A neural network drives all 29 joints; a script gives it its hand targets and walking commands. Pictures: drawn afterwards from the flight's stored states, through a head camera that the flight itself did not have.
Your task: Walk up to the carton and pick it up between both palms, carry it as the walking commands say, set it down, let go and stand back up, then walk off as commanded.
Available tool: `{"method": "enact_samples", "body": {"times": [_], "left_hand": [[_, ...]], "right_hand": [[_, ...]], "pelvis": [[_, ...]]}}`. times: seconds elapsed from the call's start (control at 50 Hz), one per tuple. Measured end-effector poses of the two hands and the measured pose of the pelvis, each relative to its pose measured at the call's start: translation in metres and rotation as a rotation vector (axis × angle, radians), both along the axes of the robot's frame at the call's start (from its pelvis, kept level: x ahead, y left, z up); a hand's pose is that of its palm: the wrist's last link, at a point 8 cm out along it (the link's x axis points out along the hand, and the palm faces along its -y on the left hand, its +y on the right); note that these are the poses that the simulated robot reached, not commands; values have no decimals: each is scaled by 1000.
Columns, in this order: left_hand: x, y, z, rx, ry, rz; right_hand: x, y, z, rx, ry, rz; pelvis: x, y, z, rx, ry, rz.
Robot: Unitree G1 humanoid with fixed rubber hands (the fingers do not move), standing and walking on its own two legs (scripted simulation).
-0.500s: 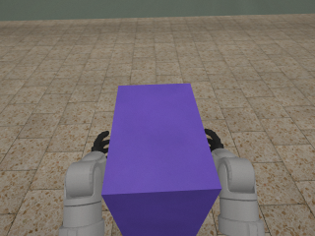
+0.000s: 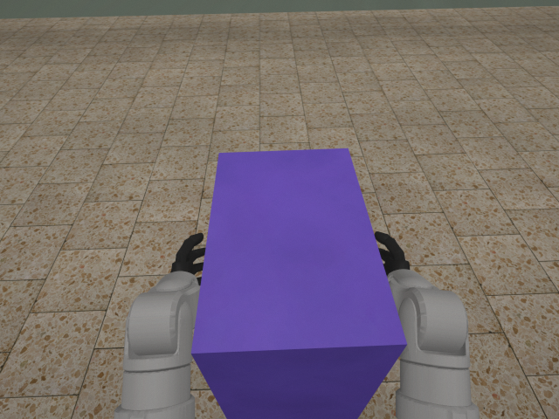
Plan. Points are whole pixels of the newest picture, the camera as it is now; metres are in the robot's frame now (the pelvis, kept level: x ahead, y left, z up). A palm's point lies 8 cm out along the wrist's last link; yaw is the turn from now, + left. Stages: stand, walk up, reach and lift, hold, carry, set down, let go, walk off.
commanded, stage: carry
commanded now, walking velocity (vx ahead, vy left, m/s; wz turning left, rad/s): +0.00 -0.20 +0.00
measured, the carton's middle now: (288, 289) +0.30 -0.01 +0.03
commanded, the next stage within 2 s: none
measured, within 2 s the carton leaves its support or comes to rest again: neither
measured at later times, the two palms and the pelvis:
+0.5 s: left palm (281, 328) +0.21 +0.01 +0.09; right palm (512, 331) +0.20 -0.27 +0.07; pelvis -0.07 -0.12 +0.01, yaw +1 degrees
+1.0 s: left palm (402, 320) +0.20 -0.13 +0.12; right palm out of the picture +0.21 -0.41 +0.11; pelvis -0.07 -0.27 +0.03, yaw +3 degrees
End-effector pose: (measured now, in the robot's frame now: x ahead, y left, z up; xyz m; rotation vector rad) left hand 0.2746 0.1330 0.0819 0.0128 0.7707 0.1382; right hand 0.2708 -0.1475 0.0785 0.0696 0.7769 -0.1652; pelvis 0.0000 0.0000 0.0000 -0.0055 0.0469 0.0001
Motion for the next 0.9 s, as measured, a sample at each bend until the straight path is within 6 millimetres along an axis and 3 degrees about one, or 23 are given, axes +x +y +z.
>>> {"method": "enact_samples", "body": {"times": [0.12,0.22,0.36,0.48,0.58,0.66,0.74,0.82,0.9], "left_hand": [[-17,-13,-4,-46,-20,24],[-36,-33,-4,-20,19,21],[-48,-85,1,33,23,12],[-61,-123,4,30,13,-13],[-74,-137,0,-25,-24,17],[-98,-145,-9,-60,2,52],[-115,-158,-3,-18,42,66],[-111,-183,13,16,45,74],[-94,-223,22,20,16,49]], "right_hand": [[-13,-13,7,-44,-21,22],[-30,-33,1,-32,19,34],[-49,-85,-13,38,22,10],[-65,-123,-6,36,11,-17],[-72,-137,4,-15,-26,6],[-82,-144,9,-67,-3,57],[-92,-157,5,-32,39,84],[-93,-182,5,-1,42,95],[-83,-223,12,12,11,57]], "pelvis": [[-17,-19,-3,17,7,-5],[-28,-40,2,3,1,-30],[-47,-85,1,-7,2,-17],[-67,-117,5,29,21,8],[-83,-140,1,10,37,29],[-92,-160,6,31,27,23],[-94,-177,12,7,23,6],[-88,-202,19,5,24,-17],[-82,-234,19,-13,10,3]]}}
